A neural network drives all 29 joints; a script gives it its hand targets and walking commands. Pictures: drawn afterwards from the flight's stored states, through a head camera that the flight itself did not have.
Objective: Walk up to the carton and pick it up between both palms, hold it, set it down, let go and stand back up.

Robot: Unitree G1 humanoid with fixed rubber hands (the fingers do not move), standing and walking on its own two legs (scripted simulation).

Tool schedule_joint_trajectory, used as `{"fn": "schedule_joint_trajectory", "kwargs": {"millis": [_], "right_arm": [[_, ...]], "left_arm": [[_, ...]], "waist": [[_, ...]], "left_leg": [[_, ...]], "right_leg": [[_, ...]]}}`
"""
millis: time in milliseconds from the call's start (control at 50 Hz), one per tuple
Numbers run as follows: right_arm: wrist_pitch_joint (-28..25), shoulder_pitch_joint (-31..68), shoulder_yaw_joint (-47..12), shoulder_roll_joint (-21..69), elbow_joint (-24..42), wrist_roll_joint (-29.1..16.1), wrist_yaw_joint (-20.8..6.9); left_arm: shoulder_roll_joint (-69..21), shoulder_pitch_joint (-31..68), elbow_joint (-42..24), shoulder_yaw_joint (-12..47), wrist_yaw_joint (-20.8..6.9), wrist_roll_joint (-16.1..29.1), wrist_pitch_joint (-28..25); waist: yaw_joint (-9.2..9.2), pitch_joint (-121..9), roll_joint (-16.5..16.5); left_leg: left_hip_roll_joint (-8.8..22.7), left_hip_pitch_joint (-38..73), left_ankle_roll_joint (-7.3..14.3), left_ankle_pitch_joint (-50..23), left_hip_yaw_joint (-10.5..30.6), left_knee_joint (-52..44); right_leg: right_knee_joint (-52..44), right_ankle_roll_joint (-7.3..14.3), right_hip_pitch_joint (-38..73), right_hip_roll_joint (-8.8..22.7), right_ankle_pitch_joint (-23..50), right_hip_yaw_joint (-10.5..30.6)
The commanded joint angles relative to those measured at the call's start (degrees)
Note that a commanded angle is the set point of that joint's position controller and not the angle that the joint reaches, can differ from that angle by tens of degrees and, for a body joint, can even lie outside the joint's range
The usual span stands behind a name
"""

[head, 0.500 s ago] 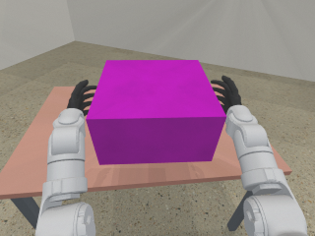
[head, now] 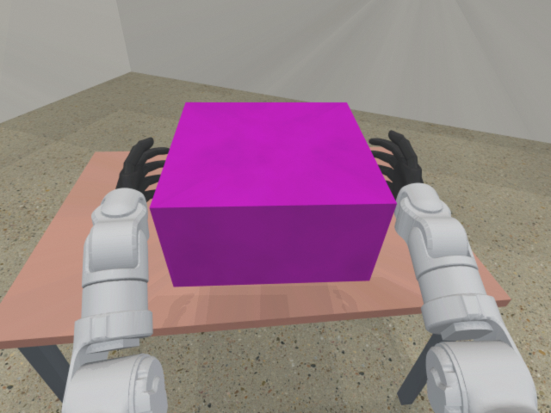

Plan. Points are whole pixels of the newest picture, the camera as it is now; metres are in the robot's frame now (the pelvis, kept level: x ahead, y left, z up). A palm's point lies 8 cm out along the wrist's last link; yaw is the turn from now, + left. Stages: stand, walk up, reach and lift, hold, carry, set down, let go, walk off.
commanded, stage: set down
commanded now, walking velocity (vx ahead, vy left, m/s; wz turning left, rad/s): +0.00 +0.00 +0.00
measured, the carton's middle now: (270, 184) +0.43 +0.03 +0.17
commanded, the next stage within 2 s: none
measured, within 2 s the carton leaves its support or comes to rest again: neither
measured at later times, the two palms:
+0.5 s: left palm (152, 197) +0.38 +0.21 +0.17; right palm (401, 181) +0.40 -0.17 +0.20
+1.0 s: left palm (159, 218) +0.39 +0.20 +0.12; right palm (395, 202) +0.40 -0.17 +0.16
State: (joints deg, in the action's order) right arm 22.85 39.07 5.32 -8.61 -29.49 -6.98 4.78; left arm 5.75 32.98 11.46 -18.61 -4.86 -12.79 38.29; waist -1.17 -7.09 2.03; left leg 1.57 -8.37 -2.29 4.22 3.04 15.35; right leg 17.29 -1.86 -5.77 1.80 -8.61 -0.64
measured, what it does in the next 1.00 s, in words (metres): stands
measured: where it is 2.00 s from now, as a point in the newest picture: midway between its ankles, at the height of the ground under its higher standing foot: outside the picture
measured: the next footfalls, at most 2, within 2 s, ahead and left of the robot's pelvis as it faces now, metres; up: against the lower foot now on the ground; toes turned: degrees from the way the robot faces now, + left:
none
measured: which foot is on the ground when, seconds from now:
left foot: down 0.00-1.00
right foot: down 0.00-1.00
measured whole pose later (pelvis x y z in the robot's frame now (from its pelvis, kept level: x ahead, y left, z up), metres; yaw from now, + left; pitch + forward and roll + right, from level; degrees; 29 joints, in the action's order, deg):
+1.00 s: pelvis +0.03 +0.00 +0.00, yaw +0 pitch -2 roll +0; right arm -1.1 35.7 7.9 -6.1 -41.0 -1.6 3.4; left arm 4.4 29.7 27.0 -20.1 -5.4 -16.0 16.2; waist -1.2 -3.2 3.4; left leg 1.6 -6.9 -2.4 6.2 2.8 14.9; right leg 17.1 -1.9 -4.4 1.9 -10.6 -0.6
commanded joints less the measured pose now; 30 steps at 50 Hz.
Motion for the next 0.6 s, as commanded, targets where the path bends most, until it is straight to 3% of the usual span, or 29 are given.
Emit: {"fn": "schedule_joint_trajectory", "kwargs": {"millis": [0, 40, 60, 80, 120, 140, 160, 180, 200, 220, 280, 320, 360, 400, 420, 440, 460, 480, 500, 520, 540, 560, 580], "right_arm": [[-6.36, 40.69, -17.74, 30.71, 17.02, -6.74, -7.01], [-7.99, 40.13, -13.38, 31.09, 13.13, -3.34, -7.49], [-9.97, 41.25, -13.35, 31.44, 14.94, -2.63, -7.97], [-10.68, 41.38, -12.19, 31.75, 14.39, -1.01, -8.22], [-13.07, 40.52, -11.68, 32.35, 11.31, 1.3, -8.97], [-14.06, 39.51, -8.64, 31.09, 8.84, 2.86, -8.98], [-14.64, 37.66, -8.84, 30.77, 6.53, 3.72, -9.29], [-15.53, 36.98, -8.34, 30.6, 5.45, 3.75, -9.62], [-16.01, 34.3, -7.73, 30.23, 2.29, 4.25, -9.79], [-16.44, 34.75, -8.48, 30.72, 1.41, 4.52, -9.87], [-19.67, 36.08, -11.37, 31.66, 5.46, 3.07, -9.61], [-20.87, 35.99, -11.93, 32.56, 5.26, 3.42, -9.14], [-20.94, 33.55, -11.7, 30.87, 3.42, 4.35, -8.83], [-21.61, 31.83, -13.65, 31.89, 4.34, 3.94, -8.26], [-21.62, 31.69, -13.86, 32.23, 5.99, 4.77, -7.86], [-22.0, 29.67, -14.31, 33.02, 5.32, 4.56, -7.47], [-22.02, 27.66, -15.34, 32.02, 4.58, 4.41, -7.48], [-22.92, 30.2, -17.07, 32.69, 8.3, 3.36, -7.32], [-23.13, 29.62, -17.84, 32.75, 8.96, 3.36, -7.11], [-22.88, 27.68, -18.02, 33.02, 7.98, 3.15, -6.44], [-23.29, 27.56, -20.08, 34.48, 8.57, 2.5, -6.27], [-23.96, 28.16, -19.76, 33.52, 10.41, 2.52, -5.95], [-23.83, 27.56, -19.75, 34.23, 9.48, 3.23, -6.04]], "left_arm": [[-29.16, 40.84, -9.09, 24.02, -10.96, 8.84, -7.56], [-28.79, 41.63, -5.19, 22.02, -11.54, 6.94, -8.98], [-29.13, 40.46, -5.66, 20.63, -11.6, 6.35, -10.19], [-28.98, 41.74, -6.45, 20.7, -11.87, 6.63, -11.42], [-27.29, 41.53, -4.5, 18.68, -11.77, 4.4, -13.18], [-26.22, 40.93, -3.26, 17.15, -12.16, 4.13, -14.06], [-25.79, 38.64, -1.41, 15.82, -12.37, 2.14, -14.17], [-25.84, 37.67, -1.99, 15.65, -12.22, 1.81, -14.73], [-26.01, 36.35, -1.98, 15.46, -12.23, 1.08, -14.79], [-26.06, 36.71, -0.83, 14.61, -12.31, 0.21, -14.91], [-27.64, 39.09, -6.47, 18.86, -10.74, 2.59, -17.48], [-28.02, 38.61, -5.48, 20.72, -10.3, 4.01, -18.8], [-26.18, 34.65, -1.91, 18.06, -10.38, 2.11, -18.78], [-26.75, 34.45, -3.18, 19.34, -10.03, 3.15, -19.64], [-26.33, 32.14, -1.24, 18.97, -10.27, 2.79, -19.62], [-26.82, 32.76, -2.25, 19.55, -9.84, 3.65, -20.44], [-26.5, 29.36, -2.93, 19.05, -9.95, 2.94, -20.61], [-27.37, 30.58, -5.31, 20.74, -9.51, 3.61, -20.98], [-26.72, 29.48, -5.65, 19.87, -9.62, 4.07, -21.08], [-26.35, 29.78, -5.11, 20.57, -9.99, 3.93, -21.49], [-26.67, 29.2, -6.61, 20.63, -9.88, 3.76, -21.57], [-27.1, 28.98, -7.13, 21.52, -9.95, 4.72, -21.91], [-26.82, 29.1, -6.13, 20.74, -9.75, 4.19, -22.35]], "waist": [[-3.93, -15.82, -1.78], [-3.69, -11.66, -2.01], [-2.5, -14.2, -1.16], [-2.77, -15.42, -1.68], [-1.74, -14.3, -1.9], [-2.69, -12.28, -1.68], [-1.84, -9.41, -2.34], [-1.1, -9.09, -2.89], [-1.57, -7.5, -3.08], [-0.9, -6.74, -1.65], [-0.11, -12.77, -4.33], [-0.63, -14.65, -3.2], [-0.41, -11.72, -2.04], [-0.01, -14.21, -2.7], [0.02, -14.53, -0.29], [-0.4, -15.67, -1.47], [0.39, -16.44, -1.28], [0.41, -17.94, -2.86], [1.24, -17.92, -2.03], [-0.13, -17.64, -1.76], [0.89, -18.32, -1.33], [-0.05, -19.44, -1.44], [0.37, -18.83, -0.35]], "left_leg": [[-5.13, 11.54, 2.33, -2.98, -6.5, -0.22], [-4.54, 9.23, 2.67, 4.51, -6.64, -2.29], [-4.23, 10.21, 2.58, 2.74, -6.96, -2.41], [-4.24, 10.82, 2.65, 3.18, -6.99, -1.96], [-4.01, 10.28, 2.97, 5.11, -7.43, -2.15], [-4.04, 10.07, 3.16, 6.04, -8.04, -2.36], [-3.76, 9.97, 3.25, 6.84, -8.41, -3.12], [-3.51, 10.1, 3.16, 6.19, -8.42, -3.42], [-3.41, 10.08, 3.02, 6.37, -8.4, -3.55], [-3.19, 11.05, 3.09, 6.03, -8.65, -3.75], [-3.01, 11.76, 2.38, -0.31, -8.78, -2.32], [-3.34, 11.94, 2.25, -1.38, -8.74, -1.78], [-3.08, 12.33, 2.72, 0.23, -8.67, -2.39], [-3.4, 12.89, 2.11, -5.03, -8.85, -1.19], [-3.57, 13.6, 2.42, -6.52, -8.99, -0.67], [-3.82, 13.84, 1.9, -9.38, -8.91, 0.05], [-3.57, 14.71, 1.8, -10.64, -8.86, 0.15], [-3.72, 15.76, 1.41, -12.92, -8.98, 1.09], [-3.85, 15.31, 1.37, -14.01, -9.09, 1.69], [-4.29, 14.91, 1.3, -15.93, -8.74, 2.13], [-4.29, 15.25, 1.03, -18.9, -9.1, 2.62], [-4.47, 15.3, 0.68, -19.33, -8.98, 2.94], [-4.17, 15.1, 1.15, -17.68, -8.91, 2.56]], "right_leg": [[-3.86, -0.84, 8.6, -4.38, 4.97, -2.64], [-5.0, -0.57, 6.49, -3.53, -3.13, -2.56], [-4.87, -0.59, 7.2, -3.68, -2.01, -3.71], [-4.82, -0.76, 7.36, -3.22, -2.22, -3.4], [-4.56, -0.66, 7.15, -2.5, -5.82, -3.71], [-4.92, -0.9, 6.05, -2.23, -7.38, -3.55], [-5.43, -0.71, 5.9, -2.28, -9.15, -3.93], [-5.5, -0.35, 6.33, -2.42, -8.74, -4.36], [-5.27, -0.16, 6.71, -2.46, -8.33, -4.34], [-5.44, -0.24, 6.63, -2.59, -8.57, -4.68], [-4.28, -0.71, 8.61, -2.81, -1.43, -4.26], [-4.11, -1.0, 9.96, -3.02, 0.24, -4.18], [-5.09, -0.84, 9.11, -2.85, -1.06, -4.06], [-3.98, -1.09, 11.21, -3.02, 4.66, -4.23], [-4.17, -1.57, 11.34, -3.08, 7.14, -4.27], [-3.46, -1.44, 12.53, -3.08, 10.9, -4.23], [-3.14, -1.38, 12.91, -3.07, 13.17, -3.97], [-2.99, -1.74, 12.65, -3.01, 16.0, -3.78], [-2.5, -1.85, 13.19, -3.04, 17.99, -3.91], [-1.94, -2.15, 15.29, -2.65, 22.63, -3.06], [-1.1, -2.47, 16.72, -2.82, 26.63, -3.49], [-1.08, -2.17, 17.02, -2.93, 27.1, -3.34], [-1.6, -2.45, 16.18, -2.74, 25.9, -3.2]]}}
